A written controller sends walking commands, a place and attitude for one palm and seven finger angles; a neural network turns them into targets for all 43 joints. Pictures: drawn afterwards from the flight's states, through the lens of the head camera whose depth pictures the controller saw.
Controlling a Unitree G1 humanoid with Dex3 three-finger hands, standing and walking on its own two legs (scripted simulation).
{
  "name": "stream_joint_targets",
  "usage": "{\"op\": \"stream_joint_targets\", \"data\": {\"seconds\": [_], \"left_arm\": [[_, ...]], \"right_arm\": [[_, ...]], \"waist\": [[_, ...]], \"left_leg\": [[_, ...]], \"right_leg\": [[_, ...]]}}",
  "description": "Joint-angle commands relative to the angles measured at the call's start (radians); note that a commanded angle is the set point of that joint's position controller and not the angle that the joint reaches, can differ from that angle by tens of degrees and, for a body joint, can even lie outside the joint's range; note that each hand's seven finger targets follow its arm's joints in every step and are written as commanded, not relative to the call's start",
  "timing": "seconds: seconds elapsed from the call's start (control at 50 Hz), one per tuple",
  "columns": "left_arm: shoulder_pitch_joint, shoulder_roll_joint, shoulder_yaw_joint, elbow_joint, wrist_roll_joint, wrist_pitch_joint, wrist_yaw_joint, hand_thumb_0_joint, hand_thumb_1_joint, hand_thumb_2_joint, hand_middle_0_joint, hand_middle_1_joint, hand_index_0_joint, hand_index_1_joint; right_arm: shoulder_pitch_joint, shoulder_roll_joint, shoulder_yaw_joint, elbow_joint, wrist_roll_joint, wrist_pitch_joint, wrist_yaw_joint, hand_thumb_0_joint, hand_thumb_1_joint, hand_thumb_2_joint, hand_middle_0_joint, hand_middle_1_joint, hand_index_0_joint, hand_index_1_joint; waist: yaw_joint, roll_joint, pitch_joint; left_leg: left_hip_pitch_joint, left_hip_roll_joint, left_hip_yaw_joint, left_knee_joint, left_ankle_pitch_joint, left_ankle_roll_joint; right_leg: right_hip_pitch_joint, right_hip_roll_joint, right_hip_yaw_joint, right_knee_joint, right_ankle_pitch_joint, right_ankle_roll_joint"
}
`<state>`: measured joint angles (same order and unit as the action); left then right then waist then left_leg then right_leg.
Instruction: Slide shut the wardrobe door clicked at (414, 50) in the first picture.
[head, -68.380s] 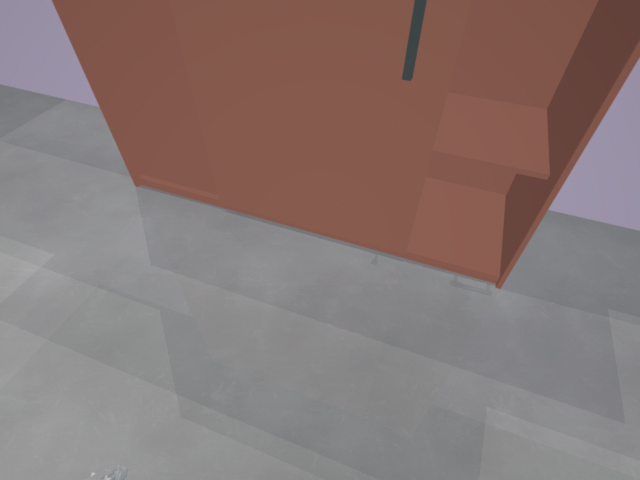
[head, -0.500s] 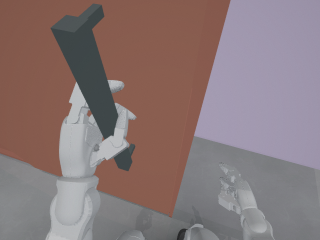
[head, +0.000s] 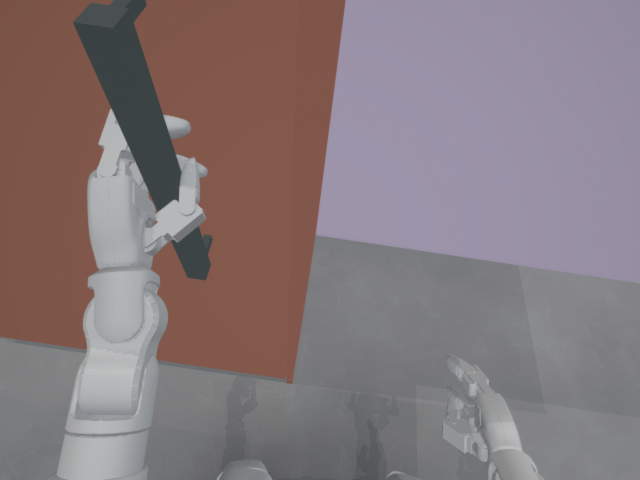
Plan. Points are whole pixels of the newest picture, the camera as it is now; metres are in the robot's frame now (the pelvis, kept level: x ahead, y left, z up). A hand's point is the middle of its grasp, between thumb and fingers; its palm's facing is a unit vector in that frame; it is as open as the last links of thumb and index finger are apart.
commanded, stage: step sideways, sliding the door along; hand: left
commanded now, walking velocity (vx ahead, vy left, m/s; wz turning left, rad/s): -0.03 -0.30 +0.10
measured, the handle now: (175, 175) +0.35 +0.23 +0.16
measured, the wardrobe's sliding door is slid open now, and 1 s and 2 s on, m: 0.00 0.00 0.00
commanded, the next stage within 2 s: none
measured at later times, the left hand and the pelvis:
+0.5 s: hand (196, 201) +0.31 +0.20 +0.17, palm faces +0.49 -0.87 -0.06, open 6.5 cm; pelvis -0.04 -0.05 -0.03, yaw +3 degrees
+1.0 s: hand (196, 205) +0.31 +0.20 +0.17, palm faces +0.44 -0.90 -0.06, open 6.7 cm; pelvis -0.05 -0.02 -0.03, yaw +3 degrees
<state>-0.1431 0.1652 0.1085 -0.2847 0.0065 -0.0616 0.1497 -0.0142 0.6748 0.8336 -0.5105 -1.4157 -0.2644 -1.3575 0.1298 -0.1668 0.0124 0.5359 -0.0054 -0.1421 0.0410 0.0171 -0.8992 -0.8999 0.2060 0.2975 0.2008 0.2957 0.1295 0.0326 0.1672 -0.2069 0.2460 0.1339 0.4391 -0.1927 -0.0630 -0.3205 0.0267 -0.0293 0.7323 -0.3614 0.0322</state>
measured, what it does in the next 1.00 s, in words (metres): steps on the spot: right foot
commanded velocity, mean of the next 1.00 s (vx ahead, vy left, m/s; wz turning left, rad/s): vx -0.08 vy -0.06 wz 0.02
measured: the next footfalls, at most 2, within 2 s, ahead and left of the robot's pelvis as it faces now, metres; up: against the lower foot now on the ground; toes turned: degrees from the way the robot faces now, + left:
right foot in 0.08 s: +0.01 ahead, -0.18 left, +0.00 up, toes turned -1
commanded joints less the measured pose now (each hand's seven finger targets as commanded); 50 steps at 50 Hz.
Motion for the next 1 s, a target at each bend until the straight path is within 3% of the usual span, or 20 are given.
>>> {"op": "stream_joint_targets", "data": {"seconds": [0.0, 0.02, 0.06, 0.08, 0.1, 0.12, 0.16, 0.18, 0.2, 0.22, 0.26, 0.3, 0.34, 0.38, 0.42, 0.46, 0.5, 0.56, 0.68, 0.98], "left_arm": [[-0.404, -0.005, -0.245, -0.320, -0.019, -0.113, -0.074, 0.000, 0.900, 0.900, -0.450, -1.400, -0.450, -1.400], [-0.439, 0.009, -0.236, -0.322, -0.027, -0.110, -0.071, 0.000, 0.900, 0.900, -0.450, -1.400, -0.450, -1.400], [-0.480, 0.093, -0.192, -0.296, -0.034, -0.097, -0.053, 0.000, 0.900, 0.900, -0.450, -1.400, -0.450, -1.400], [-0.510, 0.131, -0.167, -0.292, -0.046, -0.096, -0.045, 0.000, 0.900, 0.900, -0.450, -1.400, -0.450, -1.400], [-0.509, 0.161, -0.124, -0.290, -0.051, -0.080, -0.030, 0.000, 0.900, 0.900, -0.450, -1.400, -0.450, -1.400], [-0.493, 0.185, -0.079, -0.269, -0.056, -0.072, -0.024, 0.000, 0.900, 0.900, -0.450, -1.400, -0.450, -1.400], [-0.521, 0.122, -0.128, -0.261, -0.069, -0.068, -0.030, 0.000, 0.900, 0.900, -0.450, -1.400, -0.450, -1.400], [-0.524, 0.104, -0.134, -0.243, -0.075, -0.060, -0.035, 0.000, 0.900, 0.900, -0.450, -1.400, -0.450, -1.400], [-0.553, 0.070, -0.164, -0.224, -0.080, -0.057, -0.045, 0.000, 0.900, 0.900, -0.450, -1.400, -0.450, -1.400], [-0.609, 0.028, -0.209, -0.239, -0.073, -0.063, -0.048, 0.000, 0.900, 0.900, -0.450, -1.400, -0.450, -1.400], [-0.634, 0.027, -0.210, -0.180, -0.067, -0.053, -0.041, 0.000, 0.900, 0.900, -0.450, -1.400, -0.450, -1.400], [-0.671, 0.038, -0.217, -0.173, -0.056, -0.038, -0.039, 0.000, 0.900, 0.900, -0.450, -1.400, -0.450, -1.400], [-0.672, 0.075, -0.210, -0.140, -0.041, -0.026, -0.027, 0.000, 0.900, 0.900, -0.450, -1.400, -0.450, -1.400], [-0.663, 0.113, -0.172, -0.127, -0.048, -0.018, -0.016, 0.000, 0.900, 0.900, -0.450, -1.400, -0.450, -1.400], [-0.685, 0.054, -0.222, -0.151, -0.055, -0.022, -0.016, 0.000, 0.900, 0.900, -0.450, -1.400, -0.450, -1.400], [-0.698, -0.013, -0.280, -0.156, -0.060, -0.034, -0.026, 0.000, 0.900, 0.900, -0.450, -1.400, -0.450, -1.400], [-0.727, -0.041, -0.319, -0.174, -0.058, -0.045, -0.036, 0.000, 0.900, 0.900, -0.450, -1.400, -0.450, -1.400], [-0.727, -0.073, -0.352, -0.164, -0.051, -0.045, -0.040, 0.000, 0.900, 0.900, -0.450, -1.400, -0.450, -1.400], [-0.780, -0.100, -0.394, -0.167, -0.049, -0.024, -0.030, 0.000, 0.900, 0.900, -0.450, -1.400, -0.450, -1.400], [-0.885, -0.233, -0.542, -0.154, -0.054, -0.009, -0.033, 0.000, 0.900, 0.900, -0.450, -1.400, -0.450, -1.400]], "right_arm": [[-0.086, -0.173, -0.078, -0.128, 0.029, -0.053, -0.018, 0.000, -0.900, -0.900, 0.200, 0.300, 0.200, 0.300], [-0.102, -0.169, -0.074, -0.133, 0.039, -0.049, -0.022, 0.000, -0.900, -0.900, 0.200, 0.300, 0.200, 0.300], [-0.092, -0.130, -0.061, -0.122, 0.053, -0.033, -0.037, 0.000, -0.900, -0.900, 0.200, 0.300, 0.200, 0.300], [-0.118, -0.114, -0.052, -0.111, 0.040, -0.029, -0.049, 0.000, -0.900, -0.900, 0.200, 0.300, 0.200, 0.300], [-0.076, -0.127, -0.057, -0.082, 0.057, -0.018, -0.061, 0.000, -0.900, -0.900, 0.200, 0.300, 0.200, 0.300], [-0.072, -0.134, -0.070, -0.078, 0.062, -0.014, -0.077, 0.000, -0.900, -0.900, 0.200, 0.300, 0.200, 0.300], [-0.070, -0.146, -0.067, -0.073, 0.054, -0.003, -0.092, 0.000, -0.900, -0.900, 0.200, 0.300, 0.200, 0.300], [-0.069, -0.182, -0.081, -0.079, 0.050, 0.007, -0.094, 0.000, -0.900, -0.900, 0.200, 0.300, 0.200, 0.300], [-0.093, -0.215, -0.088, -0.104, 0.048, 0.022, -0.083, 0.000, -0.900, -0.900, 0.200, 0.300, 0.200, 0.300], [-0.120, -0.181, -0.078, -0.109, 0.040, 0.028, -0.079, 0.000, -0.900, -0.900, 0.200, 0.300, 0.200, 0.300], [-0.100, -0.172, -0.070, -0.091, 0.050, 0.015, -0.068, 0.000, -0.900, -0.900, 0.200, 0.300, 0.200, 0.300], [-0.063, -0.184, -0.071, -0.088, 0.061, -0.004, -0.065, 0.000, -0.900, -0.900, 0.200, 0.300, 0.200, 0.300], [-0.067, -0.148, -0.055, -0.085, 0.065, -0.011, -0.073, 0.000, -0.900, -0.900, 0.200, 0.300, 0.200, 0.300], [-0.048, -0.147, -0.055, -0.051, 0.065, -0.025, -0.087, 0.000, -0.900, -0.900, 0.200, 0.300, 0.200, 0.300], [-0.056, -0.153, -0.052, -0.042, 0.055, -0.040, -0.098, 0.000, -0.900, -0.900, 0.200, 0.300, 0.200, 0.300], [-0.073, -0.167, -0.054, -0.058, 0.052, -0.049, -0.096, 0.000, -0.900, -0.900, 0.200, 0.300, 0.200, 0.300], [-0.074, -0.177, -0.057, -0.063, 0.054, -0.051, -0.092, 0.000, -0.900, -0.900, 0.200, 0.300, 0.200, 0.300], [-0.068, -0.168, -0.049, -0.061, 0.054, -0.055, -0.082, 0.000, -0.900, -0.900, 0.200, 0.300, 0.200, 0.300], [-0.086, -0.152, -0.041, -0.062, 0.059, -0.044, -0.073, 0.000, -0.900, -0.900, 0.200, 0.300, 0.200, 0.300], [-0.123, -0.147, -0.034, -0.076, 0.064, -0.021, -0.052, 0.000, -0.900, -0.900, 0.200, 0.300, 0.200, 0.300]], "waist": [[-0.154, 0.246, -0.464], [-0.146, 0.205, -0.467], [-0.159, -0.054, -0.518], [-0.164, -0.119, -0.477], [-0.170, -0.152, -0.532], [-0.160, -0.204, -0.549], [-0.176, -0.124, -0.563], [-0.175, 0.042, -0.557], [-0.160, 0.224, -0.532], [-0.155, 0.318, -0.472], [-0.147, 0.294, -0.439], [-0.147, 0.195, -0.496], [-0.163, -0.031, -0.496], [-0.159, -0.118, -0.501], [-0.160, -0.031, -0.522], [-0.154, 0.138, -0.525], [-0.151, 0.169, -0.518], [-0.150, 0.158, -0.506], [-0.154, 0.121, -0.532], [-0.154, 0.152, -0.544]], "left_leg": [[0.292, 0.144, -0.091, 0.033, 0.538, 0.110], [0.228, 0.130, -0.098, 0.069, 0.440, 0.100], [0.093, -0.015, -0.018, 0.230, 0.118, 0.034], [-0.003, -0.090, 0.004, 0.261, -0.113, 0.009], [-0.033, -0.126, -0.028, 0.302, -0.208, 0.001], [-0.027, -0.136, -0.048, 0.317, -0.179, 0.011], [0.087, -0.080, -0.093, 0.208, 0.106, 0.042], [0.178, 0.035, -0.239, 0.114, 0.340, 0.100], [0.159, 0.165, -0.371, -0.036, 0.277, 0.151], [0.131, 0.200, -0.356, -0.061, 0.236, 0.188], [0.109, 0.143, -0.217, -0.005, 0.277, 0.166], [0.145, 0.066, -0.124, 0.102, 0.310, 0.109], [0.045, -0.064, -0.039, 0.234, 0.091, 0.038], [0.018, -0.149, -0.062, 0.267, -0.053, 0.023], [0.102, -0.104, -0.105, 0.169, 0.118, 0.049], [0.136, 0.004, -0.181, 0.092, 0.292, 0.106], [0.115, 0.036, -0.194, 0.061, 0.310, 0.123], [0.117, 0.036, -0.157, 0.066, 0.309, 0.119], [0.126, 0.006, -0.112, 0.112, 0.290, 0.102], [0.141, 0.039, -0.167, 0.093, 0.320, 0.143]], "right_leg": [[0.059, -0.005, -0.016, -0.232, 0.114, -0.007], [0.118, -0.029, 0.001, -0.302, 0.210, -0.013], [0.171, -0.209, 0.123, -0.336, 0.705, -0.075], [0.145, -0.262, 0.130, -0.314, 0.824, -0.092], [0.176, -0.296, 0.188, -0.291, 0.852, -0.134], [0.197, -0.265, 0.168, -0.249, 0.885, -0.138], [0.123, -0.204, 0.067, -0.169, 0.745, -0.091], [0.007, -0.108, 0.016, -0.106, 0.468, -0.028], [-0.011, -0.021, 0.004, -0.006, 0.077, 0.008], [-0.062, -0.022, 0.027, 0.079, -0.078, -0.003], [-0.005, -0.034, 0.023, 0.001, -0.052, -0.021], [0.106, -0.046, 0.004, -0.190, 0.130, -0.025], [0.136, -0.213, 0.134, -0.275, 0.549, -0.073], [0.136, -0.258, 0.183, -0.271, 0.641, -0.103], [0.113, -0.210, 0.094, -0.208, 0.611, -0.069], [0.085, -0.099, 0.025, -0.152, 0.420, -0.013], [0.094, -0.067, 0.013, -0.106, 0.283, -0.009], [0.079, -0.062, 0.011, -0.091, 0.225, -0.019], [0.080, -0.093, 0.034, -0.093, 0.371, -0.028], [0.037, -0.071, 0.040, -0.001, 0.166, -0.035]]}}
